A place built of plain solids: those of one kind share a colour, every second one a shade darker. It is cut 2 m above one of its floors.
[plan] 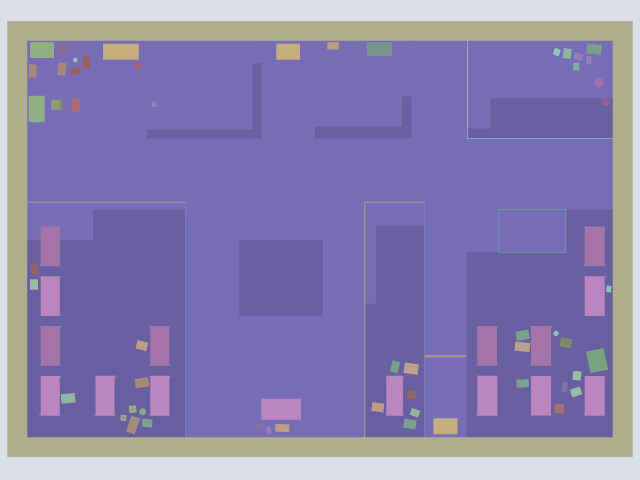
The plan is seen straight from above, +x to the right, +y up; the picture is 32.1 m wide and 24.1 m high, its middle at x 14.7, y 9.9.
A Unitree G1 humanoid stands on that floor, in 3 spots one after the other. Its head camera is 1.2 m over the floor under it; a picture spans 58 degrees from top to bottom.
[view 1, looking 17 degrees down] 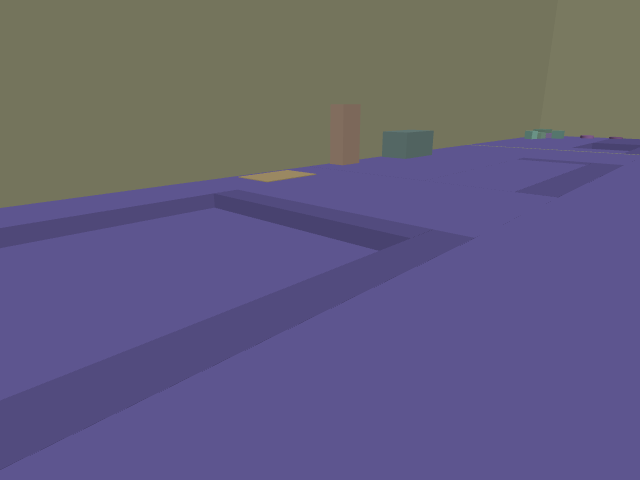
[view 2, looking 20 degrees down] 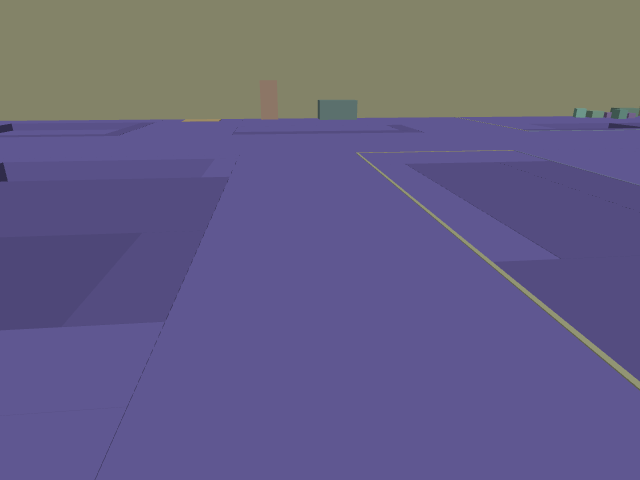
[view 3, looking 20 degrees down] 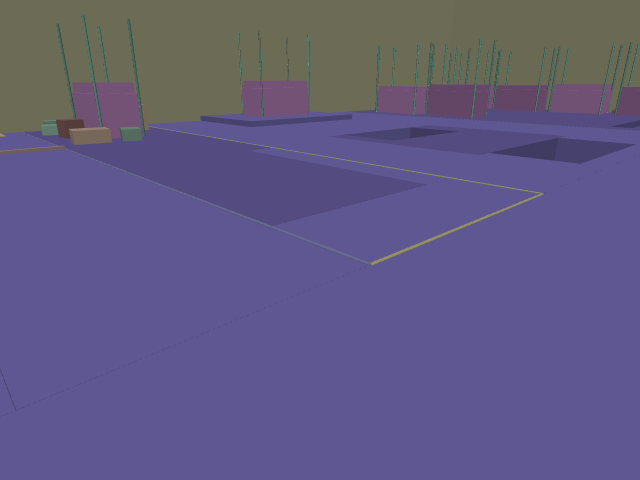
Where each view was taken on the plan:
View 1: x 7.81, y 13.37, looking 43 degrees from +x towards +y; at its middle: floor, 4.82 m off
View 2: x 15.46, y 4.00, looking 84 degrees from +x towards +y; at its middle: floor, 3.51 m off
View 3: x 22.11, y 13.60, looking -133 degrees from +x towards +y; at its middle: floor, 3.51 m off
